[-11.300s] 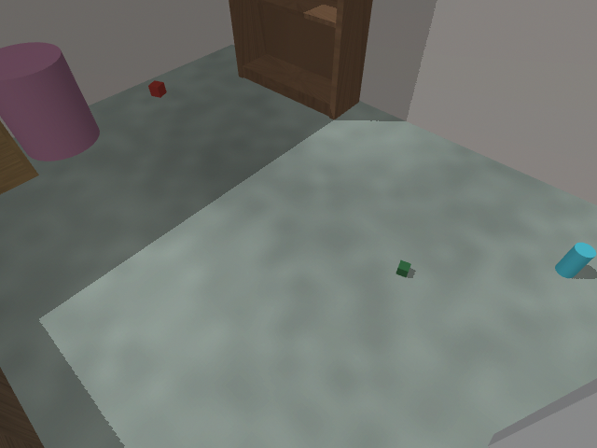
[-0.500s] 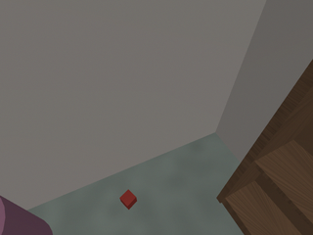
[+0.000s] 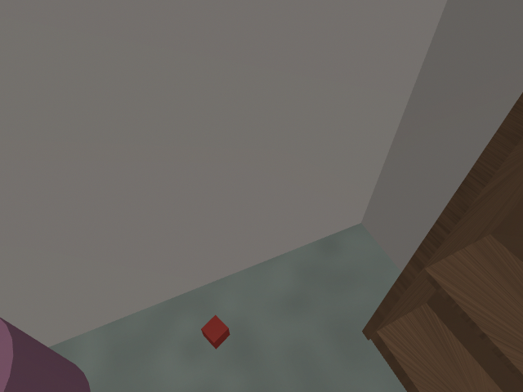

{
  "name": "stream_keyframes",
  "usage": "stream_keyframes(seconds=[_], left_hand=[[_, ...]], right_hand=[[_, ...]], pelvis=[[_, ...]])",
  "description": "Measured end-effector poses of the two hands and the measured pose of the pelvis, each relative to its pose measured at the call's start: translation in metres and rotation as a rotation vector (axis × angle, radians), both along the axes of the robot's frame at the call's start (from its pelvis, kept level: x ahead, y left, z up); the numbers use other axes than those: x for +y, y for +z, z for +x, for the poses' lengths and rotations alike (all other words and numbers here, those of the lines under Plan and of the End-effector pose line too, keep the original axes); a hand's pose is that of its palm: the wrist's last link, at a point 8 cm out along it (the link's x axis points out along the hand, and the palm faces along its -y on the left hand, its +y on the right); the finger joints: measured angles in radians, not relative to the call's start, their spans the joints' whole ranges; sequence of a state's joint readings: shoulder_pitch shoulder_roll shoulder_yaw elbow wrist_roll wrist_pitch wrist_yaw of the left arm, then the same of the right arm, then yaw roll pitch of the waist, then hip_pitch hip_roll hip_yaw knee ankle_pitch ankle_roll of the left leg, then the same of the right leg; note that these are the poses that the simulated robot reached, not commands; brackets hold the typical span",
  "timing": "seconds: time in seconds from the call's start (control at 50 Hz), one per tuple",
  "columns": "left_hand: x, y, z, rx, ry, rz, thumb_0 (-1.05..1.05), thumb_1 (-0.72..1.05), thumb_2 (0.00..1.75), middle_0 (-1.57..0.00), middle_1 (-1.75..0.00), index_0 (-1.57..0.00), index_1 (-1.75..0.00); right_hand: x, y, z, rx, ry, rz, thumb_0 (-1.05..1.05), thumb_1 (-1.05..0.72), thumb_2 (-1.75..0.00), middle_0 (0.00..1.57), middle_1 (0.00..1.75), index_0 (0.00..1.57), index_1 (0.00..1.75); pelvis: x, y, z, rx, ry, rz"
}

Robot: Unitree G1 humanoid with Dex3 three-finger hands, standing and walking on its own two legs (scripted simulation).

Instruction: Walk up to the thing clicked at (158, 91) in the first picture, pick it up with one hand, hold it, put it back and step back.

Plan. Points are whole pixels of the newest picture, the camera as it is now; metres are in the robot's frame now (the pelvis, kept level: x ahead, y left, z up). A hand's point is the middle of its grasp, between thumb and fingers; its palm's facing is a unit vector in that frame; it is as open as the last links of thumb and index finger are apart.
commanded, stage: stand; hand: left
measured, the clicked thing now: (215, 331) +0.45 +0.21 -0.74
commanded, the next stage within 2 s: none
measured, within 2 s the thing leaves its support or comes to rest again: neither
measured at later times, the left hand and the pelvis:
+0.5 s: hand out of the picture +0.06 +0.25 -0.15, palm faces -0.04 -0.94 -0.34, open 7.4 cm; pelvis -0.02 +0.00 +0.00, yaw -1 degrees
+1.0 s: hand out of the picture +0.05 +0.25 -0.15, palm faces -0.05 -0.94 -0.34, open 7.4 cm; pelvis -0.02 +0.00 +0.00, yaw -1 degrees
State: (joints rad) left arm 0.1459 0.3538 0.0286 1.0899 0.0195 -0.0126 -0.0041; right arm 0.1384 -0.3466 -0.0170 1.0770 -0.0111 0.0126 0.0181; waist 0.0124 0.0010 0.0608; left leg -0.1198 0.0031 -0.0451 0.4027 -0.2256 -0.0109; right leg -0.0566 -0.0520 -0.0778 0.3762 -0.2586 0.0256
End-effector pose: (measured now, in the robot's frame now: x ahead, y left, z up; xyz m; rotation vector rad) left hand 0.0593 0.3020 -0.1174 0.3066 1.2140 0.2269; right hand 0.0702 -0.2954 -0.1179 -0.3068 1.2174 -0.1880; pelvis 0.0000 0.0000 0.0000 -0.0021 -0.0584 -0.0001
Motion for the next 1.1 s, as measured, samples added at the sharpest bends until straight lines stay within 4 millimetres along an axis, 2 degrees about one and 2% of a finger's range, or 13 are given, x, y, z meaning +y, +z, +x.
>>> stream_keyframes(seconds=[0.26,0.7,1.1], left_hand=[[-0.008,0.000,-0.002,0.032,-0.028,-0.013,0.01,0.91,0.90,-0.20,-0.30,-0.20,-0.30],[-0.009,-0.001,-0.013,0.054,-0.039,-0.014,0.01,0.91,0.90,-0.20,-0.30,-0.20,-0.30],[-0.011,0.000,-0.010,0.033,-0.044,-0.014,0.01,0.91,0.90,-0.20,-0.30,-0.20,-0.30]], right_hand=[[0.000,0.003,-0.003,-0.011,-0.001,-0.007,0.01,-0.90,-0.90,0.20,0.30,0.21,0.30],[-0.006,0.001,-0.037,0.052,-0.028,-0.009,0.01,-0.90,-0.90,0.20,0.30,0.21,0.30],[-0.005,0.002,-0.031,0.022,-0.019,-0.005,0.01,-0.90,-0.90,0.20,0.30,0.21,0.30]], pelvis=[[0.000,0.004,-0.010,0.012,-0.015,-0.001],[-0.003,0.004,-0.018,0.020,-0.021,-0.002],[-0.004,0.004,-0.019,0.017,-0.024,-0.001]])
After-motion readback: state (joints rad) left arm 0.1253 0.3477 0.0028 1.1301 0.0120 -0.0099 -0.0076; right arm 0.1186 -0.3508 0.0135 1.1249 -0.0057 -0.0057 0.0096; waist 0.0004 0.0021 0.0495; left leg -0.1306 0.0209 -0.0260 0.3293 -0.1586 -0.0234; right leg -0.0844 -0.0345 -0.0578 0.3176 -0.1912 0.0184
